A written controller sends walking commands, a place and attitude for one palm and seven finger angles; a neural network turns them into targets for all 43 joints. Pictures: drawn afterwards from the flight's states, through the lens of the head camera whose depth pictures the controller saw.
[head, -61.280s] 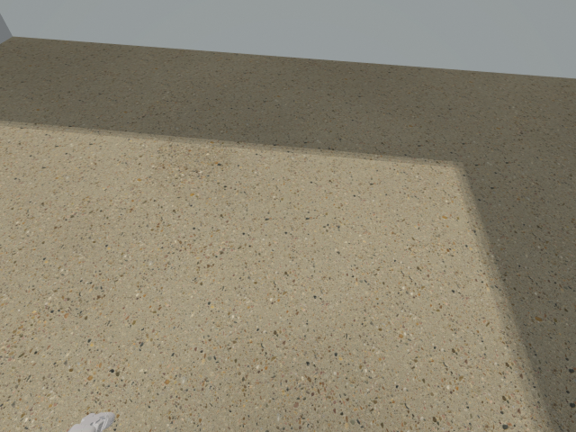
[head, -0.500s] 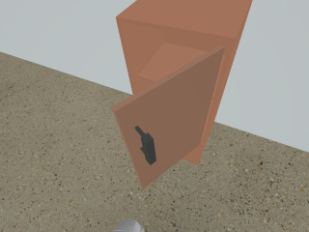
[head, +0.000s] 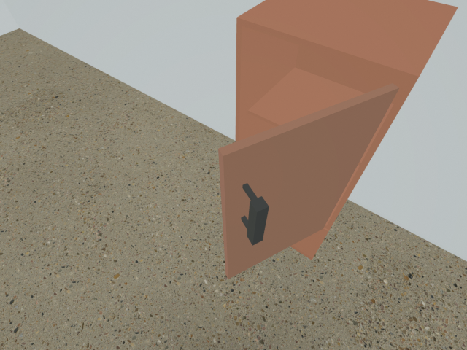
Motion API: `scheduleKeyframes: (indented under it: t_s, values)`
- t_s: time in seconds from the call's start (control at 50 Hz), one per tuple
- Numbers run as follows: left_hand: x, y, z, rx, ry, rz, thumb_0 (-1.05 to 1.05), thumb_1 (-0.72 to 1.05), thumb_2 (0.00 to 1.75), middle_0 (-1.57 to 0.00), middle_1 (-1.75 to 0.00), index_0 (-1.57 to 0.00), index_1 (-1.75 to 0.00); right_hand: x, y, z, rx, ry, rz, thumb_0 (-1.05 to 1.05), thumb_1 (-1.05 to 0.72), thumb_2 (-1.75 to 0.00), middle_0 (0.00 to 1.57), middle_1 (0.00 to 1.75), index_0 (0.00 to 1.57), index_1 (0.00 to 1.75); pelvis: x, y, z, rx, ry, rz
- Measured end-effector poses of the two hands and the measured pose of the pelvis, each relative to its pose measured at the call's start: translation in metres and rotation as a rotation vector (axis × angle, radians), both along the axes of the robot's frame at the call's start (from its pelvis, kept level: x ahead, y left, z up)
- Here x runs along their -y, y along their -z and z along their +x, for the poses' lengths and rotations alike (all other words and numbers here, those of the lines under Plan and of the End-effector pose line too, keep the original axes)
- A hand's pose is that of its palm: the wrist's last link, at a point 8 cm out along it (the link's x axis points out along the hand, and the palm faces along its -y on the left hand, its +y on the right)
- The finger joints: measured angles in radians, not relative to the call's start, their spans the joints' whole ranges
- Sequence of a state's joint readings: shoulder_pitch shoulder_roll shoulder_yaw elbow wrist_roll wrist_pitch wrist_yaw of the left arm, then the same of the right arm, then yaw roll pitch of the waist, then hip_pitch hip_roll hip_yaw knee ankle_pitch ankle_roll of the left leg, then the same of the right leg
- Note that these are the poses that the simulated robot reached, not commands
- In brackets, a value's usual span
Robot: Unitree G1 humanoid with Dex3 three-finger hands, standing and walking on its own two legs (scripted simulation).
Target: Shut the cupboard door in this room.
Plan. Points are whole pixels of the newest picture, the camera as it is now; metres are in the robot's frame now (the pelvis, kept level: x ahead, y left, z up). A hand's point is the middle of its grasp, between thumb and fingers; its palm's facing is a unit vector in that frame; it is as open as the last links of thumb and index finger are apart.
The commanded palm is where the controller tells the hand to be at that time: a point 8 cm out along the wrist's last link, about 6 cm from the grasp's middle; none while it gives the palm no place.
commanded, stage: turn or walk to find it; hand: left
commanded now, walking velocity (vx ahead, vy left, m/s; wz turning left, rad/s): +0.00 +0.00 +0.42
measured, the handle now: (251, 214) +0.37 +0.00 -0.03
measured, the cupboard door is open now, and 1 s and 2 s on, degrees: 64 64 64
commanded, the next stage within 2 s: stand and wait in 0.04 s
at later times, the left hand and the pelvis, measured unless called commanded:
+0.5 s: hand out of the picture -0.03 +0.20 -0.18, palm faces +0.12 -0.97 -0.19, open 7.4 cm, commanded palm none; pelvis -0.02 +0.02 +0.00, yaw +4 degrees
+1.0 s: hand out of the picture +0.01 +0.21 -0.16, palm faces +0.08 -0.97 -0.22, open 7.4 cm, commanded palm none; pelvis -0.02 +0.01 +0.01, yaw +4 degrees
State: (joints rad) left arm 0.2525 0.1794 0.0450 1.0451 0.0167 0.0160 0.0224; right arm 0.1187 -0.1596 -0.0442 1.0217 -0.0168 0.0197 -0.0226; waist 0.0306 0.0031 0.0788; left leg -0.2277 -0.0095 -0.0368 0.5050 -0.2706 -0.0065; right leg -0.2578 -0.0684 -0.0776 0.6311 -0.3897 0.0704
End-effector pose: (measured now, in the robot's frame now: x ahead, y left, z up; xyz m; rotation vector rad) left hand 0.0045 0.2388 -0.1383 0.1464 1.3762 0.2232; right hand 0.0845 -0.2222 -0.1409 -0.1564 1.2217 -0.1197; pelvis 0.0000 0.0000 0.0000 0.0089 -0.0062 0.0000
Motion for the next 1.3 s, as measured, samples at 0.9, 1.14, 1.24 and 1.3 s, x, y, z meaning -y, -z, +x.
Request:
scheduleKeyframes:
  t_s: [0.9, 1.14, 1.24, 1.3]
  values:
    - [-0.015, -0.005, -0.013, 0.050, 0.005, -0.008, 0.00, 0.90, 0.89, -0.20, -0.30, -0.20, -0.30, 0.001, -0.011, -0.064, -0.108, -0.032, -0.047, 0.00, -0.91, -0.90, 0.20, 0.30, 0.20, 0.30, -0.012, -0.010, -0.019, 0.025, -0.064, -0.005]
    - [-0.019, -0.008, -0.001, 0.070, 0.017, 0.003, 0.00, 0.90, 0.89, -0.20, -0.30, -0.21, -0.30, 0.019, -0.017, -0.052, -0.088, -0.044, -0.084, 0.00, -0.91, -0.90, 0.20, 0.30, 0.20, 0.30, -0.008, -0.011, -0.017, 0.024, -0.064, -0.006]
    - [-0.025, -0.010, 0.002, 0.074, 0.017, 0.019, 0.00, 0.90, 0.89, -0.20, -0.30, -0.21, -0.30, 0.024, -0.019, -0.041, -0.068, -0.056, -0.092, 0.00, -0.91, -0.90, 0.20, 0.30, 0.20, 0.30, -0.007, -0.012, -0.015, 0.023, -0.066, -0.006]
    - [-0.028, -0.012, 0.004, 0.076, 0.016, 0.029, 0.01, 0.90, 0.89, -0.20, -0.30, -0.21, -0.30, 0.027, -0.020, -0.033, -0.057, -0.065, -0.097, 0.00, -0.91, -0.90, 0.20, 0.30, 0.20, 0.30, -0.006, -0.012, -0.014, 0.022, -0.066, -0.006]
